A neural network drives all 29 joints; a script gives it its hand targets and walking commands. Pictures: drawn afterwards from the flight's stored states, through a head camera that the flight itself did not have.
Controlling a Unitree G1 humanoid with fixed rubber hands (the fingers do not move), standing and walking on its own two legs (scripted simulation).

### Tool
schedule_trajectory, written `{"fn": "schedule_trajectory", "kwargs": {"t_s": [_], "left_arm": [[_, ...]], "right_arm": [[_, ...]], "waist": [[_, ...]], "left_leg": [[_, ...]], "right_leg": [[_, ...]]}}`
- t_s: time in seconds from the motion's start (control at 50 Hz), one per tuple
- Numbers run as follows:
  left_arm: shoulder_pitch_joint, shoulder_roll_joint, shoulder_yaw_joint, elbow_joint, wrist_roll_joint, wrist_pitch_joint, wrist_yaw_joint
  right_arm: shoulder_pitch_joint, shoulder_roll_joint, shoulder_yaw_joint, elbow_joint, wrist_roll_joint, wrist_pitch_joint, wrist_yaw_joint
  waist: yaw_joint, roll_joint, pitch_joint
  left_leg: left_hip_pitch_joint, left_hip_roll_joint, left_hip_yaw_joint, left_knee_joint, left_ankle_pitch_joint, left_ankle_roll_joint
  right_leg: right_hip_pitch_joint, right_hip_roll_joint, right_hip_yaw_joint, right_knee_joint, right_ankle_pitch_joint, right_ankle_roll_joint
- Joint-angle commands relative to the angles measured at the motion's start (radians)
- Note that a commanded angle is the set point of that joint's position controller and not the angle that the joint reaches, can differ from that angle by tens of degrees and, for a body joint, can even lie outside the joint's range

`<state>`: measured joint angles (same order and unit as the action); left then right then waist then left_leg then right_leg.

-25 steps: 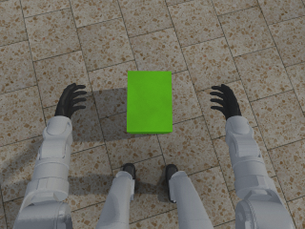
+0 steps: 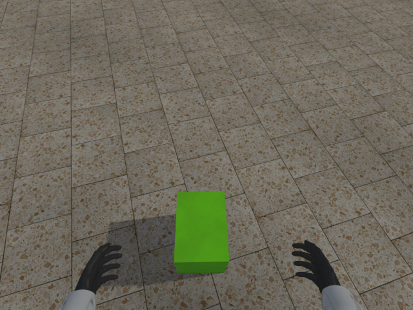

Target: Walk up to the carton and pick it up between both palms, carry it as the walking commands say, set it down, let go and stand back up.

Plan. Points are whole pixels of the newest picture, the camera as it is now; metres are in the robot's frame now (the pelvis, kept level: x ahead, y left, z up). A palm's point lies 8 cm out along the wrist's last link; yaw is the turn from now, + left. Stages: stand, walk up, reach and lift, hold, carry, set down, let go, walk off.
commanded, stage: let go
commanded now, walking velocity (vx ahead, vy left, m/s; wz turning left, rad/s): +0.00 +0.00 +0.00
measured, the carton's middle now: (201, 233) +0.44 +0.01 -0.65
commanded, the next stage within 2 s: stand in 0.42 s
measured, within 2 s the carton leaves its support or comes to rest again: neither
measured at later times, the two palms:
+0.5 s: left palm (71, 297) +0.15 +0.26 -0.07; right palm (333, 289) +0.16 -0.24 -0.07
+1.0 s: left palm out of the picture +0.13 +0.30 -0.09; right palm (355, 303) +0.13 -0.28 -0.09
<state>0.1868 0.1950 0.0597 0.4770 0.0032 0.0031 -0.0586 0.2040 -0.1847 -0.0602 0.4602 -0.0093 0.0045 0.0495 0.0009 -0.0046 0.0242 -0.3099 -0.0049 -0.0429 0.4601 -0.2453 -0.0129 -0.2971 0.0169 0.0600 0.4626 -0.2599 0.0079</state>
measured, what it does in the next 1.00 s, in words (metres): stands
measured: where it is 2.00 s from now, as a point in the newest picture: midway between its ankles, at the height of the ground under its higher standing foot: outside the picture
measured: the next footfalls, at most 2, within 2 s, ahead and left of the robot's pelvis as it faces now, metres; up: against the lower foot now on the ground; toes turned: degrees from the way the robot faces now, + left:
none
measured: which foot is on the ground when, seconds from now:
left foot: down 0.00-1.00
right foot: down 0.00-1.00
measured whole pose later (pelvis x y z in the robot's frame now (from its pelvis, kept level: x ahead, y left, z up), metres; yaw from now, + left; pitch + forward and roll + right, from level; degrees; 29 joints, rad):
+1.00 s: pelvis +0.01 +0.01 +0.00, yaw +0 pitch -1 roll +0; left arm 0.20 0.35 0.02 0.79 0.04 0.01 0.02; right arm 0.17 -0.34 -0.03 0.82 -0.03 0.01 -0.02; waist 0.00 -0.01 0.01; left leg -0.16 -0.02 -0.04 0.47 -0.29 0.00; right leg -0.14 0.00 0.06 0.45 -0.29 0.02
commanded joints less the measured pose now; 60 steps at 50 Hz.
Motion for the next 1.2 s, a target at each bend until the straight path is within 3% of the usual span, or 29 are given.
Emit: {"fn": "schedule_trajectory", "kwargs": {"t_s": [0.0, 0.1, 0.4, 0.42, 0.46, 0.5, 0.64, 0.88, 1.18], "left_arm": [[-0.032, 0.106, 0.013, -0.123, -0.012, 0.011, -0.006], [-0.016, 0.105, 0.002, -0.122, -0.01, 0.07, -0.021], [-0.016, 0.12, 0.011, -0.149, 0.009, 0.12, -0.004], [-0.013, 0.247, 0.034, -0.009, 0.029, 0.082, 0.049], [0.001, 0.235, 0.027, 0.014, 0.04, 0.051, 0.072], [-0.01, 0.218, 0.021, 0.04, 0.043, 0.035, 0.076], [-0.012, 0.255, 0.013, 0.126, 0.042, 0.008, 0.076], [-0.003, 0.297, 0.002, 0.233, 0.036, -0.004, 0.086], [-0.024, 0.316, -0.012, 0.328, 0.031, -0.01, 0.087]], "right_arm": [[-0.042, -0.1, -0.014, -0.126, 0.006, 0.007, 0.007], [-0.019, -0.096, -0.007, -0.126, 0.0, 0.068, 0.02], [-0.019, -0.118, -0.019, -0.143, -0.005, 0.124, 0.011], [-0.052, -0.235, -0.031, 0.013, -0.026, 0.085, -0.039], [-0.024, -0.233, -0.029, 0.046, -0.038, 0.05, -0.063], [-0.047, -0.223, -0.022, 0.081, -0.039, 0.028, -0.066], [-0.065, -0.268, -0.017, 0.177, -0.033, 0.002, -0.068], [-0.059, -0.314, -0.009, 0.28, -0.026, -0.011, -0.075], [-0.073, -0.331, 0.008, 0.366, -0.021, -0.016, -0.077]], "waist": [[0.002, 0.012, -0.096], [-0.001, -0.013, 0.008], [-0.005, 0.012, -0.008], [0.015, -0.031, -0.012], [0.001, -0.005, -0.042], [0.001, 0.015, -0.032], [-0.003, 0.021, -0.069], [-0.003, 0.013, -0.065], [0.001, 0.004, -0.046]], "left_leg": [[0.188, -0.045, 0.043, -0.077, 0.176, -0.009], [0.209, -0.046, 0.061, -0.097, 0.115, -0.003], [0.257, -0.041, 0.032, -0.064, 0.224, -0.003], [0.136, 0.029, 0.016, -0.021, 0.216, -0.024], [0.144, 0.033, 0.0, -0.029, 0.135, -0.015], [0.123, 0.04, -0.015, -0.041, 0.069, -0.005], [0.149, 0.062, -0.043, -0.026, 0.2, 0.007], [0.176, 0.073, -0.058, -0.037, 0.294, 0.013], [0.184, 0.082, -0.066, -0.077, 0.248, 0.019]], "right_leg": [[0.108, 0.023, -0.038, -0.102, 0.178, 0.015], [0.149, 0.02, -0.046, -0.124, 0.126, 0.018], [0.189, 0.034, -0.05, -0.084, 0.217, 0.007], [0.113, -0.031, -0.037, -0.061, 0.177, 0.035], [0.101, -0.042, -0.003, -0.062, 0.097, 0.026], [0.084, -0.044, 0.006, -0.064, 0.044, 0.018], [0.108, -0.06, 0.026, -0.044, 0.16, 0.004], [0.148, -0.077, 0.037, -0.054, 0.252, -0.004], [0.16, -0.094, 0.052, -0.09, 0.233, -0.011]]}}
